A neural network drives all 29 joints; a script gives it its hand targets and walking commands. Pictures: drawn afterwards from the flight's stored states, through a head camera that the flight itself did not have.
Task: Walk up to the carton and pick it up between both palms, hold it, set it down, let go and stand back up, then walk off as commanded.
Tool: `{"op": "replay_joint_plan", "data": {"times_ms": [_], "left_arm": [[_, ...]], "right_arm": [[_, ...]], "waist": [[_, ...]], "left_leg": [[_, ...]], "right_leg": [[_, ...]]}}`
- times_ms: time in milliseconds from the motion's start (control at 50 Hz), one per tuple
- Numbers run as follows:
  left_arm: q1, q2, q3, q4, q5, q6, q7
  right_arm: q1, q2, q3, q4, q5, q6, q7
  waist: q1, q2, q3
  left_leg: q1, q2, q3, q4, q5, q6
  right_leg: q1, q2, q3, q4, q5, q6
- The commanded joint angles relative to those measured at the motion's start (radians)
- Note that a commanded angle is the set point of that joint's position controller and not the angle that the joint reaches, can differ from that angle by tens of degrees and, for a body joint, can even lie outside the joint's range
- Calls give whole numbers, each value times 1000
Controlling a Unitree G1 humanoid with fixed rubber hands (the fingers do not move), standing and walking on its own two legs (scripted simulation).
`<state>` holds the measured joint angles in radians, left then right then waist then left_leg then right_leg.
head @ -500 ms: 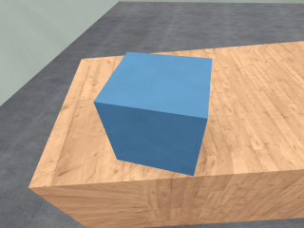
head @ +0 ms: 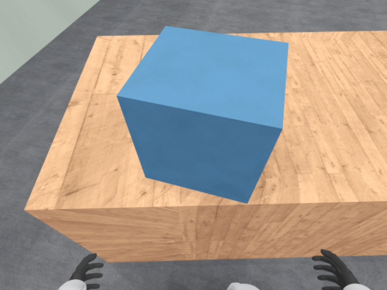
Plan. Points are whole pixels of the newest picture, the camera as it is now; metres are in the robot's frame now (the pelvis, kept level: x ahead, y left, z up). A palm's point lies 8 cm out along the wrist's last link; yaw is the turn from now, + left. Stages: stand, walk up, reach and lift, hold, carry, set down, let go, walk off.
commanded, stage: reach and lift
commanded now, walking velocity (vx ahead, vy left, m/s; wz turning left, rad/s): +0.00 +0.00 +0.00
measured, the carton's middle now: (208, 118) +0.48 -0.03 +0.06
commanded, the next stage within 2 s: none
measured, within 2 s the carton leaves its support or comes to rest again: neither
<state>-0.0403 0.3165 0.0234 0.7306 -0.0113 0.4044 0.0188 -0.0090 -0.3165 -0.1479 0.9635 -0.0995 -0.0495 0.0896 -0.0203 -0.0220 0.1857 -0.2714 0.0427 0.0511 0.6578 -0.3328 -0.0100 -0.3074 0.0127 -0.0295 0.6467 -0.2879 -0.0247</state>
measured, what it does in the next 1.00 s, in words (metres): stands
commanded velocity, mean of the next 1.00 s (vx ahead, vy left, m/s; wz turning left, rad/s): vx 0.00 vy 0.00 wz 0.00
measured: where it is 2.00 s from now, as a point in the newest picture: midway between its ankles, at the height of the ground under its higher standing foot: outside the picture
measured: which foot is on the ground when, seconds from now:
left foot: down 0.00-1.00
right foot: down 0.00-1.00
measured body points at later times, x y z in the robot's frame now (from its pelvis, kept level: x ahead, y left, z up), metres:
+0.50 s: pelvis +0.00 +0.01 +0.01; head -0.03 +0.02 +0.45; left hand +0.16 +0.29 -0.06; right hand +0.13 -0.25 -0.07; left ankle +0.01 +0.12 -0.72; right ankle +0.04 -0.10 -0.72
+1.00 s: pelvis -0.01 +0.01 +0.01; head -0.04 +0.02 +0.46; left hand +0.17 +0.29 -0.03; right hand +0.14 -0.22 -0.01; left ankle +0.01 +0.12 -0.72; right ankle +0.04 -0.10 -0.72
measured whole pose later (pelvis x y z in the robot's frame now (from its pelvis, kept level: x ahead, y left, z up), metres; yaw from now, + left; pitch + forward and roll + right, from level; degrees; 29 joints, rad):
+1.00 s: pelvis -0.01 +0.01 +0.01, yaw -2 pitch -12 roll -1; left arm 0.23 0.36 0.08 0.32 -0.10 0.26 -0.12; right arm 0.44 -0.12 -0.07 0.02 0.04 0.25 -0.13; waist 0.03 0.00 0.13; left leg -0.04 0.05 0.10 0.54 -0.29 0.01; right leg -0.08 0.02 0.01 0.50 -0.22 -0.01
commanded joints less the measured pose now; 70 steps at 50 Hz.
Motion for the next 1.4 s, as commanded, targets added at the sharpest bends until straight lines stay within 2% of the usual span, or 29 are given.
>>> {"op": "replay_joint_plan", "data": {"times_ms": [0, 40, 80, 120, 180, 200, 300, 340, 400, 440, 480, 520, 620, 680, 740, 800, 840, 880, 900, 940, 980, 1020, 1060, 1080, 1160, 1220, 1240, 1320, 1380], "left_arm": [[28, 189, 131, -457, 106, 128, -33], [108, 189, 165, -505, 135, 107, -34], [165, 188, 184, -519, 150, 92, -32], [173, 180, 178, -521, 144, 72, -30], [179, 182, 158, -528, 126, 49, -28], [159, 180, 138, -546, 107, 41, -29], [94, 153, 52, -570, 29, 15, -32], [97, 155, 53, -569, 30, 10, -39], [88, 163, 57, -540, 13, -7, -54], [79, 158, 66, -540, 16, -24, -59], [72, 173, 74, -507, -5, -40, -72], [71, 177, 83, -529, 1, -58, -75], [85, 207, 130, -505, -4, -90, -94], [99, 215, 142, -491, -23, -106, -100], [108, 223, 149, -497, -32, -122, -115], [121, 225, 124, -535, -65, -145, -129], [114, 242, 140, -573, -74, -170, -131], [109, 253, 136, -614, -82, -197, -132], [117, 261, 135, -636, -101, -215, -134], [124, 279, 143, -655, -115, -237, -138], [114, 300, 127, -683, -152, -261, -140], [134, 312, 120, -714, -159, -280, -144], [160, 331, 123, -739, -186, -295, -157], [184, 352, 130, -749, -216, -300, -158], [200, 396, 137, -763, -260, -308, -176], [241, 392, 141, -772, -260, -306, -188], [270, 394, 138, -818, -267, -320, -188], [344, 371, 152, -844, -252, -341, -210], [372, 345, 139, -881, -257, -380, -213]], "right_arm": [[115, -190, -35, -200, 129, -7, -57], [142, -187, -1, -247, 157, -34, -74], [148, -173, 26, -273, 163, -51, -89], [141, -144, 42, -285, 159, -56, -101], [155, -121, 30, -386, 133, -67, -113], [165, -97, 20, -406, 121, -68, -118], [185, -58, -23, -526, 95, -41, -112], [211, -38, -12, -575, 100, -4, -115], [212, -25, 7, -673, 94, 44, -120], [214, -29, 2, -711, 91, 72, -120], [198, 1, 5, -783, 74, 100, -128], [201, -17, -11, -839, 66, 123, -131], [236, 26, 14, -929, 79, 179, -166], [246, 42, 4, -981, 71, 194, -187], [275, 64, 26, -1039, 95, 217, -201], [303, 96, 35, -1085, 112, 228, -216], [311, 102, 45, -1134, 127, 236, -221], [335, 101, 50, -1131, 135, 253, -228], [336, 119, 48, -1167, 146, 249, -235], [361, 145, 69, -1172, 162, 252, -241], [359, 164, 62, -1192, 168, 258, -254], [380, 169, 63, -1201, 180, 260, -266], [427, 201, 80, -1207, 201, 258, -285], [427, 213, 73, -1220, 202, 254, -294], [470, 262, 92, -1237, 201, 257, -338], [502, 254, 108, -1229, 210, 238, -359], [506, 238, 108, -1281, 216, 225, -366], [567, 228, 140, -1297, 221, 170, -387], [595, 237, 143, -1305, 231, 104, -384]], "waist": [[-35, 55, -481], [-6, 67, -531], [8, 63, -522], [-4, 50, -458], [4, 41, -351], [-8, 38, -316], [-24, 97, -151], [-24, 114, -93], [-15, 84, -53], [-23, 109, -52], [-18, 50, -23], [-19, 66, -24], [25, 36, -23], [23, -7, -44], [46, 2, -41], [40, 26, -47], [64, 63, -58], [54, 120, -34], [56, 110, -73], [66, 152, -81], [56, 135, -78], [45, 177, -72], [42, 169, -85], [47, 138, -78], [31, 84, -45], [38, 105, -28], [35, 93, -45], [39, 83, -65], [34, 81, -108]], "left_leg": [[139, -22, 18, -12, 336, -21], [162, -34, 3, -18, 435, -33], [134, -46, 9, -50, 407, -30], [110, -53, 12, -75, 343, -29], [98, -51, 33, -129, 217, -19], [99, -51, 37, -140, 174, -17], [68, -16, 53, -233, 5, -11], [-16, 6, 65, -294, -68, 9], [-146, 27, 68, -336, -116, 38], [-231, 51, 72, -394, -170, 57], [-259, 53, 71, -387, -188, 63], [-312, 68, 70, -423, -240, 76], [-306, 58, 77, -418, -198, 79], [-250, 49, 78, -415, -181, 85], [-231, 40, 78, -407, -165, 81], [-207, 43, 70, -408, -150, 76], [-239, 51, 75, -423, -184, 86], [-287, 69, 67, -442, -213, 95], [-274, 62, 63, -423, -175, 90], [-261, 59, 62, -410, -165, 83], [-229, 62, 49, -401, -180, 78], [-247, 77, 36, -413, -192, 79], [-186, 56, 31, -388, -127, 69], [-145, 42, 29, -366, -75, 51], [54, -1, 18, -308, -6, 16], [95, 3, 9, -304, 77, 4], [116, 3, -4, -308, 126, 4], [173, 0, -28, -271, 275, -7], [205, 6, -39, -256, 345, -18]], "right_leg": [[241, -17, 1, -48, 517, 13], [316, -10, 9, -48, 706, 34], [379, -17, 18, -58, 744, 53], [359, -29, 32, -82, 683, 62], [287, -28, 15, -134, 479, 59], [259, -32, 20, -154, 405, 53], [182, -9, 0, -205, 135, 6], [268, 9, 2, -204, 110, 10], [376, 32, 4, -174, 107, 16], [479, 52, -5, -152, 110, 19], [477, 49, 8, -156, 67, 22], [533, 65, 3, -143, 32, 25], [555, 43, 37, -170, 11, 32], [527, 41, 34, -188, 9, 31], [498, 22, 59, -207, 0, 30], [482, 21, 55, -221, 7, 24], [518, 28, 58, -208, -3, 25], [549, 39, 51, -183, 18, 29], [555, 26, 67, -192, 49, 30], [536, 16, 74, -190, 43, 22], [494, 1, 86, -211, 3, 20], [521, 6, 86, -200, 15, 18], [493, -6, 93, -213, 56, 15], [442, -27, 102, -239, 68, 11], [251, -79, 132, -332, -19, 3], [227, -81, 113, -333, 120, 4], [240, -72, 98, -325, 206, 10], [258, -72, 92, -317, 391, 23], [249, -51, 79, -320, 403, 15]]}}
